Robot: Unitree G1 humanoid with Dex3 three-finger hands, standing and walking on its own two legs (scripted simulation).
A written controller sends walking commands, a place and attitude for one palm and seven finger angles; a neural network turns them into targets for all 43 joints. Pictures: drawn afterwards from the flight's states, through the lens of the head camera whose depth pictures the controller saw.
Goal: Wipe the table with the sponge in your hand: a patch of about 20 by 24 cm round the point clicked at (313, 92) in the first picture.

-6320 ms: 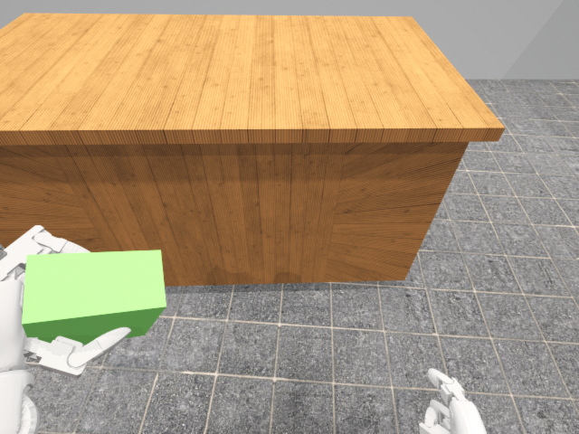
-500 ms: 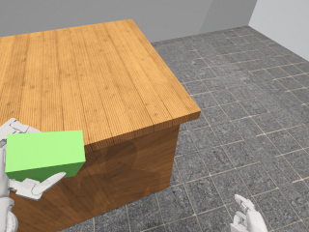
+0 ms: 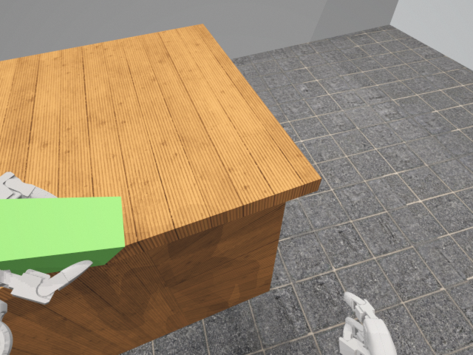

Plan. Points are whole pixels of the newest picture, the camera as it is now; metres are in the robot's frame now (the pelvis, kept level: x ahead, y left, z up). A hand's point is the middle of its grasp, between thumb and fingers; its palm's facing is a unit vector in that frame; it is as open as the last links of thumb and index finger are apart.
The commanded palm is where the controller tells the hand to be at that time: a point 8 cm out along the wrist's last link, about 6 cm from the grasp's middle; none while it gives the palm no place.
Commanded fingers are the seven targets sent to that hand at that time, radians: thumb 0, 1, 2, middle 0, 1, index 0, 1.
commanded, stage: shuffle to correct the standing spot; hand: left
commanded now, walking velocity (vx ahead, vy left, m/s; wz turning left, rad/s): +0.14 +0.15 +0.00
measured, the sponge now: (79, 237) +0.23 +0.20 +0.16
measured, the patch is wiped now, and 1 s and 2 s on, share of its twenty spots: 0.00 0.00 0.00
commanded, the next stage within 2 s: come to a stop and stand still in 0.24 s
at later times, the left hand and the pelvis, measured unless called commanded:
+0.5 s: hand (14, 193) +0.28 +0.30 +0.18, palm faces +0.37 -0.83 -0.41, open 10.2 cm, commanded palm +0.23 +0.34 +0.19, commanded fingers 0.00 0.10 1.30 -1.20 -1.60 -1.20 -1.60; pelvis +0.06 +0.07 +0.00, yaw -3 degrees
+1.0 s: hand out of the picture +0.29 +0.34 +0.18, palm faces +0.39 -0.84 -0.39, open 10.2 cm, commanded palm +0.21 +0.35 +0.19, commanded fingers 0.00 0.10 1.30 -1.20 -1.60 -1.20 -1.60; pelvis +0.03 +0.08 +0.01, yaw -5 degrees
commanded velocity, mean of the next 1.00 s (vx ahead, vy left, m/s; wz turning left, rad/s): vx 0.00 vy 0.00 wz -0.03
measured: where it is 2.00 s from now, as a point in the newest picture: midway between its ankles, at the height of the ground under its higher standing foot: outside the picture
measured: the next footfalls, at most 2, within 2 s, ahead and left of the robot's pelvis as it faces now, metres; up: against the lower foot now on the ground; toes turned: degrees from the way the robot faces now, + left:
right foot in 0.02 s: +0.09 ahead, -0.06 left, +0.00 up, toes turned -3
left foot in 0.38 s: +0.14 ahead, +0.20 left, +0.00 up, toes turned -1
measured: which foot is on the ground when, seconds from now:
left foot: down 0.00-0.04, up 0.06-0.36, down 0.38-1.00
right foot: up 0.00-0.00, down 0.02-1.00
